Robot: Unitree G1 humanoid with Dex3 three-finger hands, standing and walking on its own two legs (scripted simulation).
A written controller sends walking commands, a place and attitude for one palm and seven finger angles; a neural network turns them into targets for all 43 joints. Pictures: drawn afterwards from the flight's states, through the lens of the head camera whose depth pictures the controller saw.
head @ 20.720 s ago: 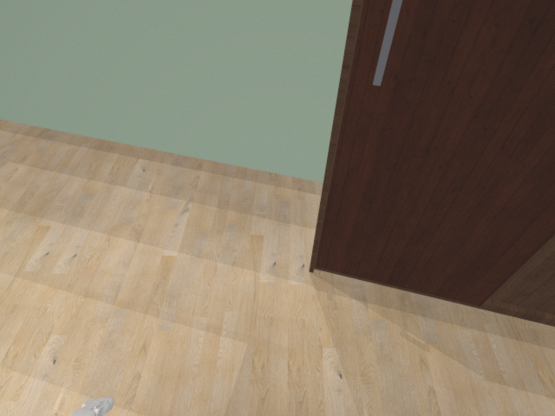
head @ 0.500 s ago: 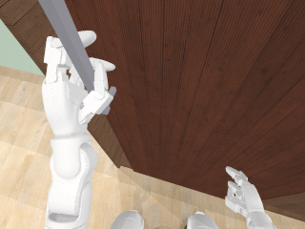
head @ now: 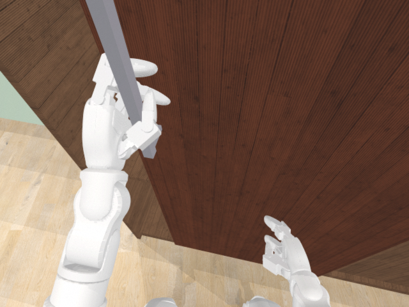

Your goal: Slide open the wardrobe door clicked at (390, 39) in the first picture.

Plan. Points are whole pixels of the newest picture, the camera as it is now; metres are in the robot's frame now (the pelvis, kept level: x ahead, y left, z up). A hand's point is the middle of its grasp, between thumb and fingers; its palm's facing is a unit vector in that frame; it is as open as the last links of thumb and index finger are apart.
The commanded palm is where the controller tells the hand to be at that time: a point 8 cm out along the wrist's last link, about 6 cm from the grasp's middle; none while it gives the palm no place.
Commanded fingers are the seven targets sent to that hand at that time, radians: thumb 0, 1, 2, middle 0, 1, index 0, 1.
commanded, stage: step sideways, sliding the door along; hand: left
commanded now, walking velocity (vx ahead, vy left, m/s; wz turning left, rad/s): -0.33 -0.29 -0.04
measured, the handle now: (136, 84) +0.34 +0.16 +0.25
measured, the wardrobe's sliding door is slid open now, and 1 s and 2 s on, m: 0.18 0.31 0.48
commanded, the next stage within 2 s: none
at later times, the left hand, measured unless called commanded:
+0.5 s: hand (197, 131) +0.30 +0.07 +0.22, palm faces +0.16 -0.99 +0.00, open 5.8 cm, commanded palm +0.27 +0.05 +0.20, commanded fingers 0.00 0.90 0.90 -0.45 -1.40 -0.45 -1.40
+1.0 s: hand (262, 143) +0.30 -0.01 +0.22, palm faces +0.24 -0.97 -0.03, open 6.0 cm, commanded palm +0.27 -0.03 +0.21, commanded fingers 0.00 0.90 0.90 -0.45 -1.40 -0.45 -1.40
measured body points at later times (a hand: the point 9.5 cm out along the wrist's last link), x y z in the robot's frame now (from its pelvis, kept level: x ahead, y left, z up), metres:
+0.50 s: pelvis -0.06 -0.08 +0.01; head +0.01 -0.04 +0.45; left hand +0.28 +0.12 +0.22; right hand +0.12 -0.28 -0.09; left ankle -0.05 +0.07 -0.74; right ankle -0.05 -0.27 -0.64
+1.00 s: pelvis -0.09 -0.19 +0.00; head -0.01 -0.16 +0.44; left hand +0.28 +0.04 +0.22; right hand +0.12 -0.42 -0.09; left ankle -0.08 -0.07 -0.74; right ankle -0.08 -0.35 -0.65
